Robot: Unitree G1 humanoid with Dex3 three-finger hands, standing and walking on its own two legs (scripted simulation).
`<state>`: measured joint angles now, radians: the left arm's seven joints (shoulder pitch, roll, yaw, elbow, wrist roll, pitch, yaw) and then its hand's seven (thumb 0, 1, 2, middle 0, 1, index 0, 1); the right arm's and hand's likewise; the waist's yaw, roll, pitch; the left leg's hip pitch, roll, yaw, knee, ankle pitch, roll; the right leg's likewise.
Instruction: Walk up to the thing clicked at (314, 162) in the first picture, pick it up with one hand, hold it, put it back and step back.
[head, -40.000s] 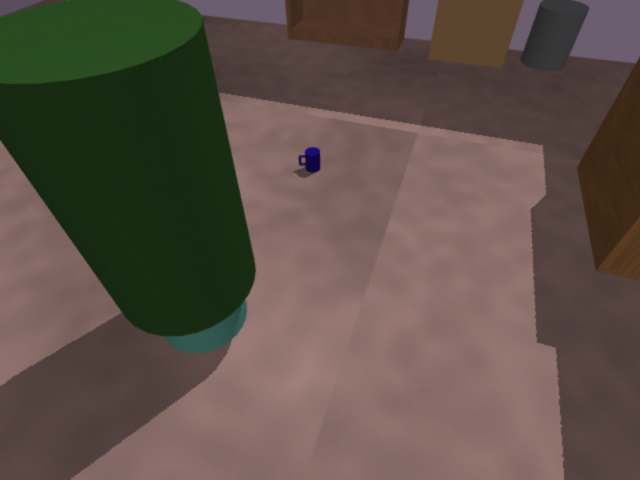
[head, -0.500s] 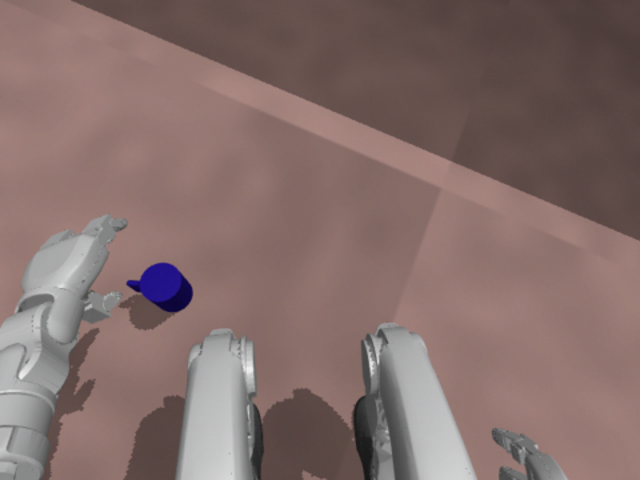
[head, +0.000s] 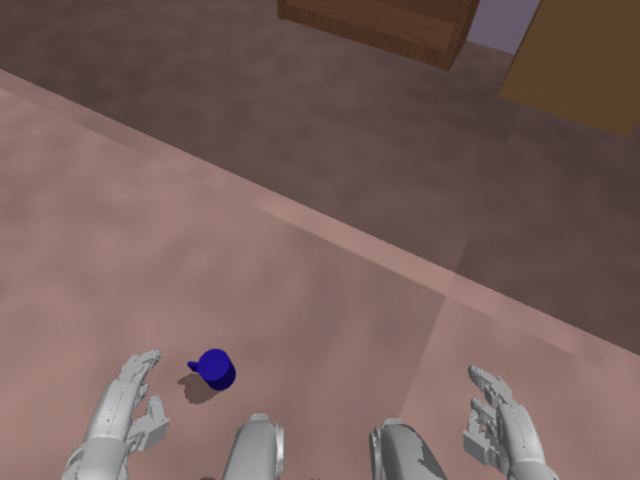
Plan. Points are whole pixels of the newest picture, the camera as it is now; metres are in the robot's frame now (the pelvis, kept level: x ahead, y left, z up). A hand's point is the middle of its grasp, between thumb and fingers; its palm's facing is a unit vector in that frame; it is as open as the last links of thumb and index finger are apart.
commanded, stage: home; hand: left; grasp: from above
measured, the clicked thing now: (211, 369) +0.43 +0.27 -0.57
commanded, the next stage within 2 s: none
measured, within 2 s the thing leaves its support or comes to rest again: neither
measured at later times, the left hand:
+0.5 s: hand (152, 433) +0.20 +0.18 +0.05, palm faces +0.09 -0.98 -0.20, open 7.4 cm
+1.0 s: hand (150, 437) +0.20 +0.18 +0.05, palm faces +0.08 -0.98 -0.20, open 7.4 cm
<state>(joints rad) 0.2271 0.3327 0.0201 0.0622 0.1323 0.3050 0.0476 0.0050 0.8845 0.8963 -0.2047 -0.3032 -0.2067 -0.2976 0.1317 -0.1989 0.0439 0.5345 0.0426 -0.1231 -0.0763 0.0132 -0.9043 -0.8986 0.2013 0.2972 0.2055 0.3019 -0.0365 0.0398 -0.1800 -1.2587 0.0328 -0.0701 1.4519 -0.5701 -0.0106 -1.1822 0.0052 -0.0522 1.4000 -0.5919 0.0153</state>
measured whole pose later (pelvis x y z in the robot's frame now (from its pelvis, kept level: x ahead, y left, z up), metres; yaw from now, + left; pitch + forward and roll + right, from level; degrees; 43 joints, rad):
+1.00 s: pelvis +0.04 -0.01 +0.09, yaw +2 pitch +9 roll -2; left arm 0.50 0.22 0.03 -0.12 -0.05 0.45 0.02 0.01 0.90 0.90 -0.20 -0.30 -0.20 -0.30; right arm 0.30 -0.22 0.04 0.55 0.01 -0.23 -0.19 0.02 -0.90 -0.90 0.20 0.30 0.21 0.30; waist -0.04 0.05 -0.15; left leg -0.70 0.03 -0.06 1.01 -0.47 -0.02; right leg -0.62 0.00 -0.05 0.95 -0.49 0.01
